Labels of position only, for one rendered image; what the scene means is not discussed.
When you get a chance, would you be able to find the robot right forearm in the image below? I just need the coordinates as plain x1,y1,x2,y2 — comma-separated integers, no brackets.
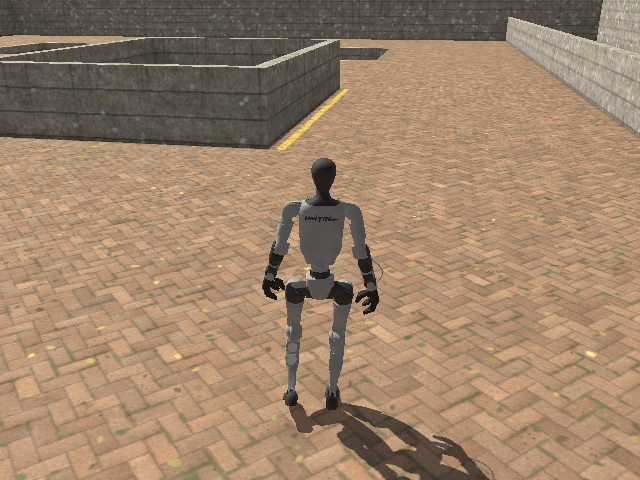
358,244,377,292

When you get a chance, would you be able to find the left robot upper arm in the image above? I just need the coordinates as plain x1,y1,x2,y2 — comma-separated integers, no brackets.
273,201,302,255

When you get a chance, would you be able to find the left robot shin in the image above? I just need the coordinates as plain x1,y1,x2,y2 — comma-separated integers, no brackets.
285,324,300,393

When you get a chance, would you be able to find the right robot hand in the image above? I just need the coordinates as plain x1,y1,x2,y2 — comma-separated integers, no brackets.
355,289,379,315

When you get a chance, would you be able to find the robot right foot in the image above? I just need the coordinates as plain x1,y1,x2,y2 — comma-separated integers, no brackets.
325,385,339,410

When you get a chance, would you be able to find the left robot hand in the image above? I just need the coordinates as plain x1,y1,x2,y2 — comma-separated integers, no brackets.
262,277,285,300

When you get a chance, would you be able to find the robot left forearm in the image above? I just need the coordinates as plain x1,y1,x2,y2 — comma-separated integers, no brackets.
264,240,284,281

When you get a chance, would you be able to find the right robot upper arm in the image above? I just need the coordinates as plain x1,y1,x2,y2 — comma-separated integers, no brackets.
343,202,368,260

